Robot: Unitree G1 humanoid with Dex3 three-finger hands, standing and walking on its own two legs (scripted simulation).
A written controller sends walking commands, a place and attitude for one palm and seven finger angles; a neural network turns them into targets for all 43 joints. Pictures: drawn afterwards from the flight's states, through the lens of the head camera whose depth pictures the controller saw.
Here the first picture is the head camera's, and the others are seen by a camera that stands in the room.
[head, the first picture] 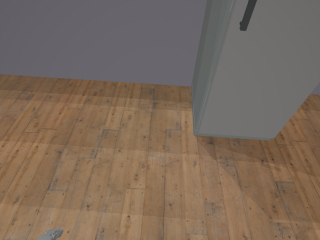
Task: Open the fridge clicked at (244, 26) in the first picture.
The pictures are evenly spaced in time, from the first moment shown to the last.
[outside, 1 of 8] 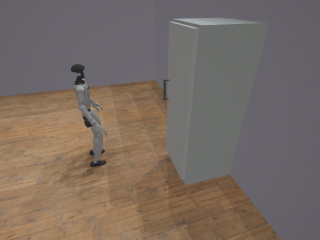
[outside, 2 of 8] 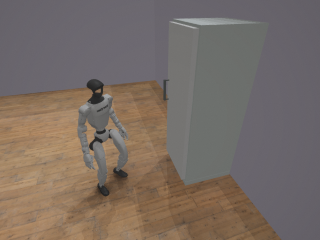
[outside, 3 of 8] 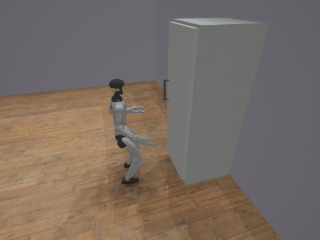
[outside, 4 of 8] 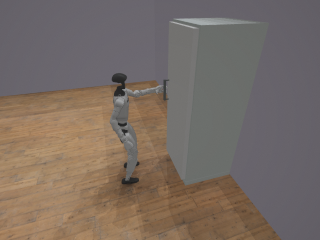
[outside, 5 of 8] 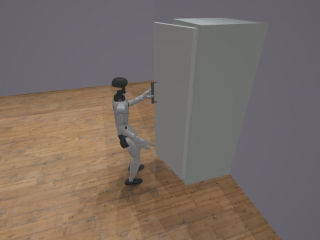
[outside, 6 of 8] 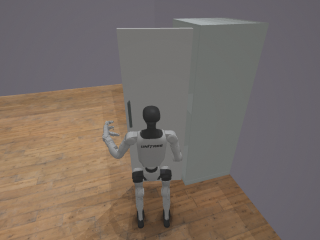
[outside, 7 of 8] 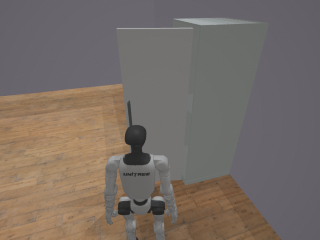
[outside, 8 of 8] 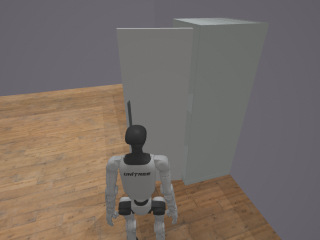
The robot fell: no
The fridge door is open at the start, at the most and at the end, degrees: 0 76 76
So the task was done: yes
